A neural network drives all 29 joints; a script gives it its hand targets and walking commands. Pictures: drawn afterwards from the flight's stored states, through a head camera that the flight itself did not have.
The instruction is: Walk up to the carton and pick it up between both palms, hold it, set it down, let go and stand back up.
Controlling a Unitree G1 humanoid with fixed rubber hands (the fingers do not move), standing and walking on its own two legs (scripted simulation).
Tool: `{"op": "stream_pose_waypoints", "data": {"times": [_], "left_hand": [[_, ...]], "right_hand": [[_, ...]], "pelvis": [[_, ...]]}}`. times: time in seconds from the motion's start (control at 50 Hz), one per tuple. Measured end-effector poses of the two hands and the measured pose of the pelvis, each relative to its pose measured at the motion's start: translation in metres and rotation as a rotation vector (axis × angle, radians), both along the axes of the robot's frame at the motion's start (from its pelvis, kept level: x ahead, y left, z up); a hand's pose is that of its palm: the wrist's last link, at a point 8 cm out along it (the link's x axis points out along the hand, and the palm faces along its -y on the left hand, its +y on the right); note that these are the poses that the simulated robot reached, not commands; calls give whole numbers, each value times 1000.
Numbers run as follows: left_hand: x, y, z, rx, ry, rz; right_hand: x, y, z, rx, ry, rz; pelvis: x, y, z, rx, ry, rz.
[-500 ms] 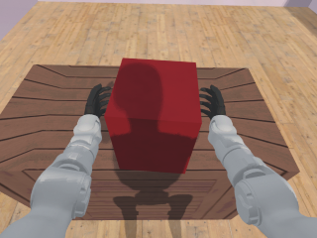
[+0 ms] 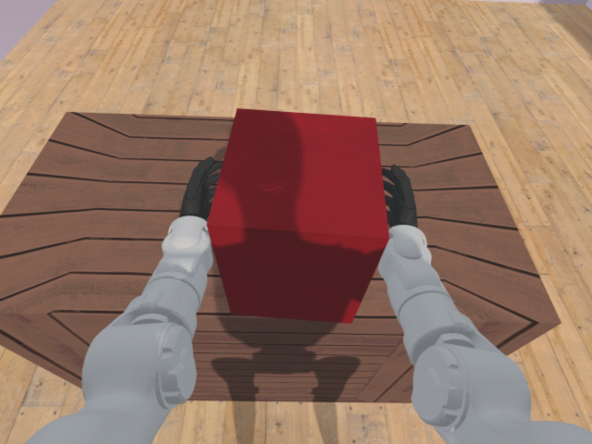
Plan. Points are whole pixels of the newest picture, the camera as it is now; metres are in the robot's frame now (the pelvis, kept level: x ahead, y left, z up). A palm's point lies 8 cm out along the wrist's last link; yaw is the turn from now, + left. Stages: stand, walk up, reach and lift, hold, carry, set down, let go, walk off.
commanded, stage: reach and lift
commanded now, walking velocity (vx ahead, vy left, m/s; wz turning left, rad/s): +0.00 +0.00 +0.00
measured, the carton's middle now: (298, 223) +0.44 +0.00 +0.03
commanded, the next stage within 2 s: none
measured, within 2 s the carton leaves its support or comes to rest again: leaves its support in 1.02 s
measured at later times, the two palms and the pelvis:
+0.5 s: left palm (194, 220) +0.42 +0.15 +0.06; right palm (400, 230) +0.39 -0.14 +0.06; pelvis +0.03 +0.00 +0.01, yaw +1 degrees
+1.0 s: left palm (195, 219) +0.42 +0.14 +0.07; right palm (402, 232) +0.39 -0.14 +0.06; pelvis +0.03 +0.00 +0.02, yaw +1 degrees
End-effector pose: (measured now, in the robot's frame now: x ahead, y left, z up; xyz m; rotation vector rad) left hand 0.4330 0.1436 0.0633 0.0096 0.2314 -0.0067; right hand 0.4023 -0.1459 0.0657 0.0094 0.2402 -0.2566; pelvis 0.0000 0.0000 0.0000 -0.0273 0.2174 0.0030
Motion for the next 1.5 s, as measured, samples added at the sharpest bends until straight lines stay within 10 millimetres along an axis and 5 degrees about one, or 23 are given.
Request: {"op": "stream_pose_waypoints", "data": {"times": [0.38, 0.96, 1.32, 1.5], "left_hand": [[-14, 2, 0, 19, 17, 2], [-15, 1, 2, 26, 0, -4], [-16, -6, 44, 11, -171, 17], [-26, 0, 27, 28, -58, 17]], "right_hand": [[-12, 2, -4, -18, -30, 23], [-16, 2, -3, -64, -61, 19], [-13, -6, 39, -101, -232, 33], [-22, 0, 21, -96, -118, 41]], "pelvis": [[30, 3, 13, 3, -139, 10], [34, -5, 17, 8, -130, 25], [22, -8, 18, 12, -151, -1], [18, -10, 20, 15, -180, 0]]}}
